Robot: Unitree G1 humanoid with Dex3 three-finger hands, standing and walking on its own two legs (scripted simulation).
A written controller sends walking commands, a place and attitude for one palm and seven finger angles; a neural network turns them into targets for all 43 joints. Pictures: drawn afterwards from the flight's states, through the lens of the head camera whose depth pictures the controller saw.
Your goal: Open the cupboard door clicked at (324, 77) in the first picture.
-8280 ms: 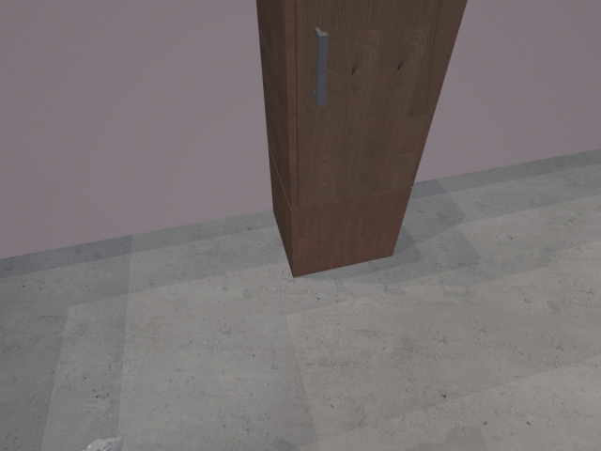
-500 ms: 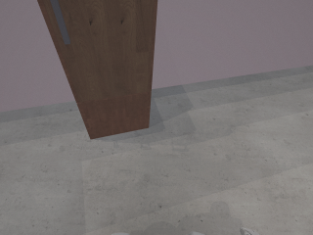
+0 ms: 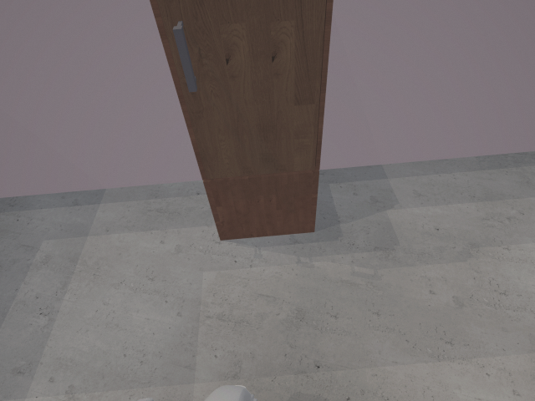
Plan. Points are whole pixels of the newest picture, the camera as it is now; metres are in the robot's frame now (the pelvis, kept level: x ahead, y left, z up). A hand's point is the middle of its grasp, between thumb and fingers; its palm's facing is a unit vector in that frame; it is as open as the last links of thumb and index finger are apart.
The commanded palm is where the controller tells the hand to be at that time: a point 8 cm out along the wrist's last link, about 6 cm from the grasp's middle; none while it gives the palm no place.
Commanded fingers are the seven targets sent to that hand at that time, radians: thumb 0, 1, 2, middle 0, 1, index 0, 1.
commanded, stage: take the last steps up to it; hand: left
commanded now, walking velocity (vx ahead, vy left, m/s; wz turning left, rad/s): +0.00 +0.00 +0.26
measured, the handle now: (186, 57) +0.87 +0.24 +0.12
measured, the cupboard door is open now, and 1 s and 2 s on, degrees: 0 0 0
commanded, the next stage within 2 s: come to a stop and stand still in 1.28 s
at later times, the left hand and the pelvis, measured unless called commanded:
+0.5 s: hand out of the picture +0.00 +0.24 -0.16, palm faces +0.14 -0.97 -0.18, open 7.4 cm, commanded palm none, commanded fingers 0.00 0.90 0.90 -0.20 -0.30 -0.20 -0.30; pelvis +0.02 +0.04 +0.01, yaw +5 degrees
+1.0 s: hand (187, 399) +0.16 +0.16 -0.16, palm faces +0.16 -0.97 -0.19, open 7.3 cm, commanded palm none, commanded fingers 0.00 0.90 0.90 -0.20 -0.30 -0.20 -0.30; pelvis +0.17 -0.01 +0.01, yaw +6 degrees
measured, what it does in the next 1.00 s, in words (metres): walks ahead: left foot, then right foot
